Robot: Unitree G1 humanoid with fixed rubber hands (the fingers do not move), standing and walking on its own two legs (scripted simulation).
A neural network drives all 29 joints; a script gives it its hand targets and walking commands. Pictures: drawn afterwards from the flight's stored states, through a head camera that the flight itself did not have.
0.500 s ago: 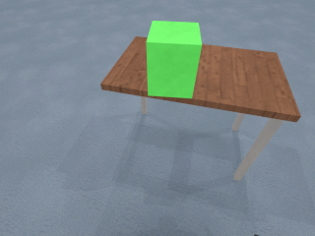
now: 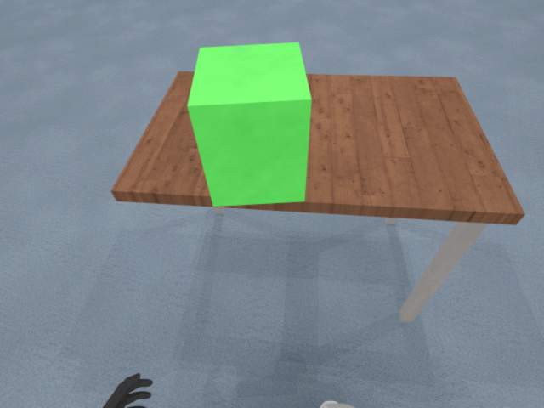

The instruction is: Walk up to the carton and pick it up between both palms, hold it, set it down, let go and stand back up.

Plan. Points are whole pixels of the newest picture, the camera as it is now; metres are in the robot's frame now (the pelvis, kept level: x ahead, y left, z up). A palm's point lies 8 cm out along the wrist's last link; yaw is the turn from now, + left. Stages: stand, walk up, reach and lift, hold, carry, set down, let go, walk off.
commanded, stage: walk up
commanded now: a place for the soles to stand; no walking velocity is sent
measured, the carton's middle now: (254, 127) +0.65 +0.01 +0.05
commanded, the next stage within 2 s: none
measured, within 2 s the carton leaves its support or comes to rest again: neither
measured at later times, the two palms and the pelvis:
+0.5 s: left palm out of the picture +0.18 +0.32 -0.11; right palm (383, 305) +0.30 -0.20 -0.08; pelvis +0.18 +0.05 +0.00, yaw +0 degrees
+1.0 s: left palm (89, 311) +0.33 +0.32 -0.09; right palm (379, 310) +0.29 -0.19 -0.09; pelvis +0.23 +0.07 +0.01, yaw -1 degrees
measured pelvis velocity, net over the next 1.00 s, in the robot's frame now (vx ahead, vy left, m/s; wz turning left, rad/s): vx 0.23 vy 0.07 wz -0.02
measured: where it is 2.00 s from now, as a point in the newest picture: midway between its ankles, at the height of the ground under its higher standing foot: outside the picture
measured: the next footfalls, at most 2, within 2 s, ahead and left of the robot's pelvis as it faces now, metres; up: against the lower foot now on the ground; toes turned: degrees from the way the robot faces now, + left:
left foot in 0.48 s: +0.29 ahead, +0.17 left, +0.00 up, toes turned +1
right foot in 0.94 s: +0.28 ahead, -0.06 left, +0.00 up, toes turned -1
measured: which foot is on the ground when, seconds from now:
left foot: down 0.00-0.02, up 0.04-0.46, down 0.48-1.00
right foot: down 0.00-0.52, up 0.54-0.92, down 0.94-1.00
